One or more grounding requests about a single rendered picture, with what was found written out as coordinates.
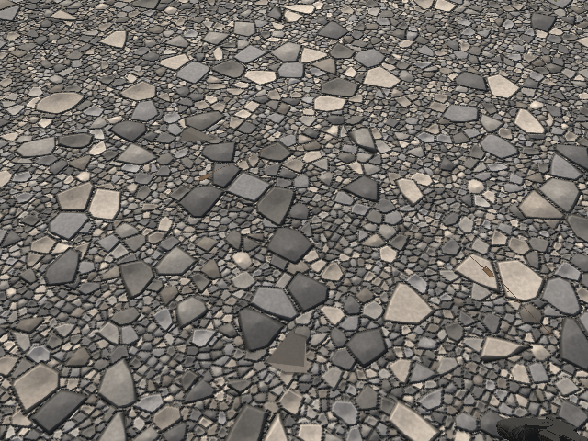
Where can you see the robot right hand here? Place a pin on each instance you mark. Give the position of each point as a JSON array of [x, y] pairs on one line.
[[534, 429]]

